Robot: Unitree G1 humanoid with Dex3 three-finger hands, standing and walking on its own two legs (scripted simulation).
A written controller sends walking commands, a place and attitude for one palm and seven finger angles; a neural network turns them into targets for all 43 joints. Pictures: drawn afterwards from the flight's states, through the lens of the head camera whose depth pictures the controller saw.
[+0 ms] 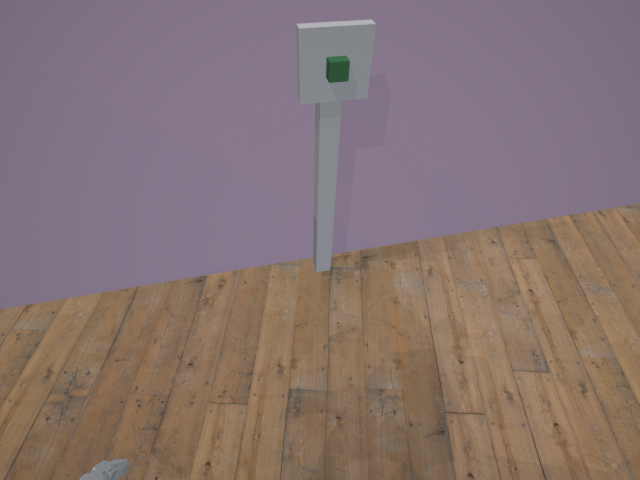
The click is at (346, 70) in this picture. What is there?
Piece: button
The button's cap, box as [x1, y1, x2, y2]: [326, 56, 349, 82]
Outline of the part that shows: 327,57 326,77 328,81 333,82 347,80 349,60 347,57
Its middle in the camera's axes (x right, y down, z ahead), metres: +0.04 -0.41 +0.92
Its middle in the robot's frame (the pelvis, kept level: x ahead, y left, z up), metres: +0.97 +0.01 +0.07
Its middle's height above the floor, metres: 0.84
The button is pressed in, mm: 0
